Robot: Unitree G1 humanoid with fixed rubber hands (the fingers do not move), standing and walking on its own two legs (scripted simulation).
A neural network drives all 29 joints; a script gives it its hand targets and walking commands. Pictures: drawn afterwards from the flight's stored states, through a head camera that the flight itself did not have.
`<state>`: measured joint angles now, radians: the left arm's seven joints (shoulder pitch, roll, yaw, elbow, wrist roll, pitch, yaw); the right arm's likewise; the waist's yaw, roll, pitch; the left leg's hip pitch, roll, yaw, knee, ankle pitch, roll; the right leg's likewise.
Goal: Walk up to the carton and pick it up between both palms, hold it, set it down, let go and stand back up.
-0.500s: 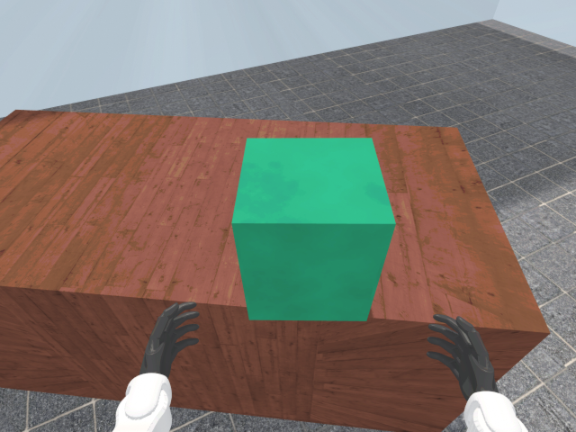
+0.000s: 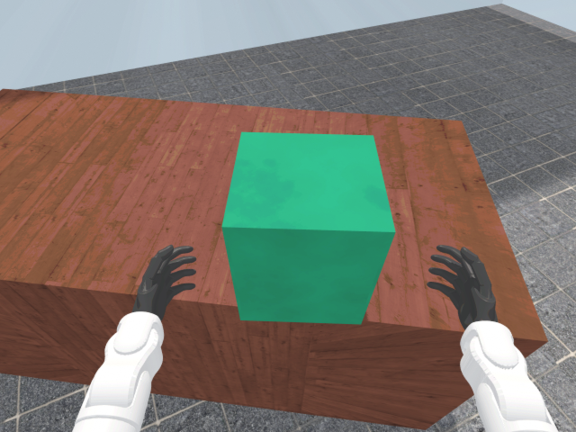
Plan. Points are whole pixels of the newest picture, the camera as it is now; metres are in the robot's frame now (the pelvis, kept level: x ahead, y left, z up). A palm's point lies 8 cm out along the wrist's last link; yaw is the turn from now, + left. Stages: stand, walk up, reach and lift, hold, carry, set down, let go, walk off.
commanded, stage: reach and lift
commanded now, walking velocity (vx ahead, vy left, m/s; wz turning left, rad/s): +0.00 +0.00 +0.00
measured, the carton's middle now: (303, 232) +0.42 +0.01 +0.03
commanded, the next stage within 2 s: none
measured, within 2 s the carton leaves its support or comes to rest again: neither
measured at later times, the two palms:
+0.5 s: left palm (153, 235) +0.35 +0.22 +0.11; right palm (469, 248) +0.34 -0.21 +0.10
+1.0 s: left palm (156, 175) +0.41 +0.22 +0.16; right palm (476, 187) +0.40 -0.21 +0.16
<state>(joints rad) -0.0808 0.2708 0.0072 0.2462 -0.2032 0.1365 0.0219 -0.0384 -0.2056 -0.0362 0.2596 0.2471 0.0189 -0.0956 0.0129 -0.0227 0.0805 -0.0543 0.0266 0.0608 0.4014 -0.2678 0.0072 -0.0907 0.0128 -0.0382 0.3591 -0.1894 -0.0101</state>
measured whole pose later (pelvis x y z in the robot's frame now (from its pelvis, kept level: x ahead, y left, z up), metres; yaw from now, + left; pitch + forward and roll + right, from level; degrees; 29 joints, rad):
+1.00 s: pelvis -0.01 +0.01 +0.00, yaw +0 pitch +5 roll -2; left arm -0.77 0.37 0.08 0.51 -0.25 0.52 0.06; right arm -0.73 -0.35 -0.05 0.59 0.36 0.34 -0.09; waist -0.03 -0.01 -0.03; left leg -0.26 0.03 0.04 0.43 -0.24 0.01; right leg -0.26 0.02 -0.03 0.31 -0.12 0.00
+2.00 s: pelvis -0.03 -0.01 -0.02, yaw +2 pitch +19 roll -1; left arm -1.03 0.29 -0.06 1.47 -0.31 -0.26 0.02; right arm -0.88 -0.20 -0.04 1.16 0.20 -0.12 -0.10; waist -0.07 0.01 -0.21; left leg -0.66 0.02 0.00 0.58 -0.24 0.00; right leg -0.68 0.01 -0.05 0.52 -0.17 -0.02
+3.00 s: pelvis -0.01 +0.01 +0.00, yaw +2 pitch +12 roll -1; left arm -0.90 0.06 0.44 1.26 0.22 -0.30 0.06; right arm -0.76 0.13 -0.69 0.92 -0.45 -0.22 -0.04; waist -0.05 0.02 -0.10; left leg -0.43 0.00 0.02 0.41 -0.20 0.02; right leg -0.43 0.00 -0.04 0.32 -0.11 0.00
